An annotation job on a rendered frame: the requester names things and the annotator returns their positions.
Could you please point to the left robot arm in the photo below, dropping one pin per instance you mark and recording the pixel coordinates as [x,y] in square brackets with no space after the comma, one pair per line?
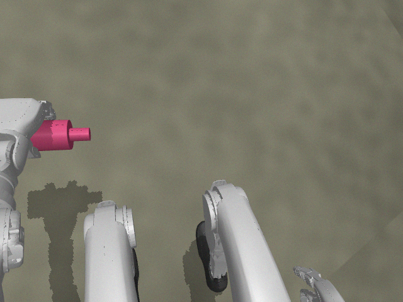
[14,149]

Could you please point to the bottle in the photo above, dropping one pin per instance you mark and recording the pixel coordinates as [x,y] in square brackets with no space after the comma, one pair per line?
[58,135]

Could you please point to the left robot hand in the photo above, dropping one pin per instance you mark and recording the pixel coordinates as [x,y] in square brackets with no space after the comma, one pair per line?
[25,116]

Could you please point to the right robot hand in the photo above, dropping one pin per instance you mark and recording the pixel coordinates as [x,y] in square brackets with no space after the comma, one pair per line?
[324,289]

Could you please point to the right robot foot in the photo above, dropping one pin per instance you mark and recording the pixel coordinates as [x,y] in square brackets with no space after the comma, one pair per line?
[215,284]

